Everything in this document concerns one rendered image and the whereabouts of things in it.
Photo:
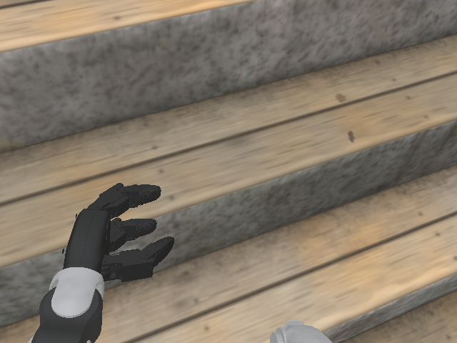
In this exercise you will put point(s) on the right robot shin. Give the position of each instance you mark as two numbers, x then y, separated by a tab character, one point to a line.
293	322

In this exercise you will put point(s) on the robot left forearm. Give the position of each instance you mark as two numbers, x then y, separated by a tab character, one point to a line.
71	312

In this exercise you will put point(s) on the left robot hand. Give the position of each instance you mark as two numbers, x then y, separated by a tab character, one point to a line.
94	235

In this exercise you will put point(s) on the robot right thigh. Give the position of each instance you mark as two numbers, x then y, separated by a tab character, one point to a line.
298	334

